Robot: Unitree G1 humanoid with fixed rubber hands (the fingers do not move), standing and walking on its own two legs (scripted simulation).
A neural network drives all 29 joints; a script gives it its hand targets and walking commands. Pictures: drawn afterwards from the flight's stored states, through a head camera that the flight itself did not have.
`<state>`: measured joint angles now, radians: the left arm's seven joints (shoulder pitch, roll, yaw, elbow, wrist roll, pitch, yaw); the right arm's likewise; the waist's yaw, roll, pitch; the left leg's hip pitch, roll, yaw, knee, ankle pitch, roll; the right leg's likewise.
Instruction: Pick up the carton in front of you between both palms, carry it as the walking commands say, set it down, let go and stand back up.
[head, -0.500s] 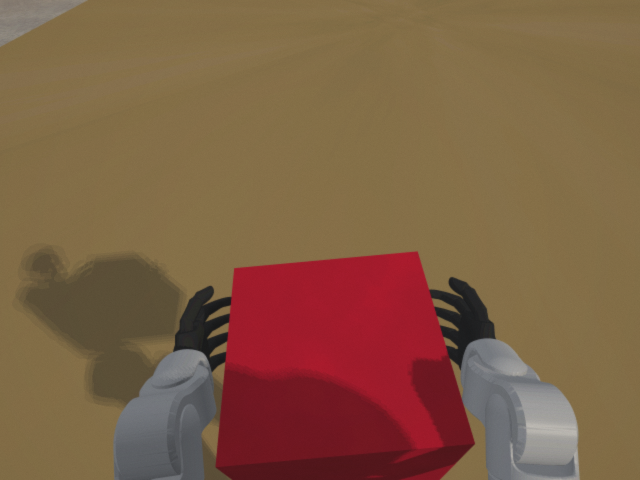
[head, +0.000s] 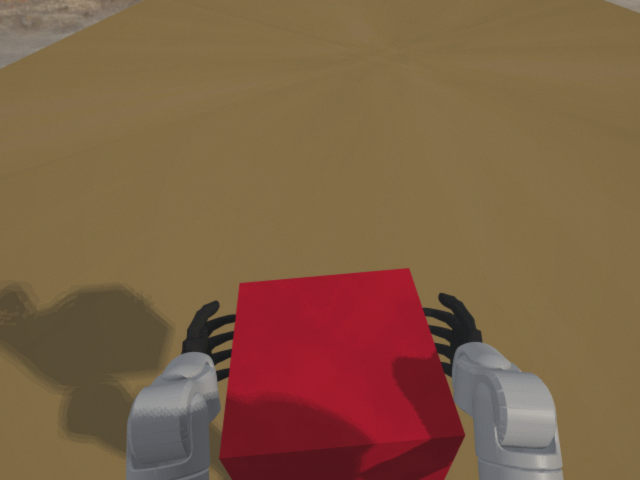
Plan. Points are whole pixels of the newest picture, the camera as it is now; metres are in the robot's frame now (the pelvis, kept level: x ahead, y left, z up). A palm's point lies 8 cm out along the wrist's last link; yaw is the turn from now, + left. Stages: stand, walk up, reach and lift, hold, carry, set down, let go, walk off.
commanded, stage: carry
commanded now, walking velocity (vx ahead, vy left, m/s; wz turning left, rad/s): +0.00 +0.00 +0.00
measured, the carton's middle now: (335, 401) +0.24 +0.00 +0.01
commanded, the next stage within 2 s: hold in 1.04 s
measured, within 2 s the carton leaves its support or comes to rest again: neither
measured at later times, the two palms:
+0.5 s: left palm (212, 385) +0.25 +0.15 +0.05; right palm (458, 374) +0.24 -0.15 +0.05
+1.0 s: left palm (216, 383) +0.25 +0.14 +0.05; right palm (463, 374) +0.25 -0.16 +0.05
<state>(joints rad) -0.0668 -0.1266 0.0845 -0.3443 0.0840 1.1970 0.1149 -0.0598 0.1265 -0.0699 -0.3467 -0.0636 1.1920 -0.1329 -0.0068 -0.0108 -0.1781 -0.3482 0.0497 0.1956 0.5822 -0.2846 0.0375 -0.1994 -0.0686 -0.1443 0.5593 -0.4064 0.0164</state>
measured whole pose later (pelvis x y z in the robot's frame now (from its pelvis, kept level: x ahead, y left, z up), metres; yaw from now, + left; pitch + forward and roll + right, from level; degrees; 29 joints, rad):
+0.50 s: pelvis -0.04 -0.01 +0.00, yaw +0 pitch +2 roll +0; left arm -0.24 -0.15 0.19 0.20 0.26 0.80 0.03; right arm -0.24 0.15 -0.19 0.20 -0.25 0.79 -0.02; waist 0.00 0.00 -0.12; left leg -0.35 0.06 0.19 0.51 -0.19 0.04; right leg -0.22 -0.05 -0.15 0.52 -0.33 -0.01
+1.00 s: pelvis -0.05 -0.01 +0.00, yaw +0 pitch +2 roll +0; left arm -0.26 -0.15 0.21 0.21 0.26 0.74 0.03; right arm -0.25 0.15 -0.20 0.21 -0.25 0.73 -0.02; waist 0.00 0.00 -0.10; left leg -0.37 0.07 0.19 0.52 -0.18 0.03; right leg -0.24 -0.04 -0.15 0.54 -0.33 -0.01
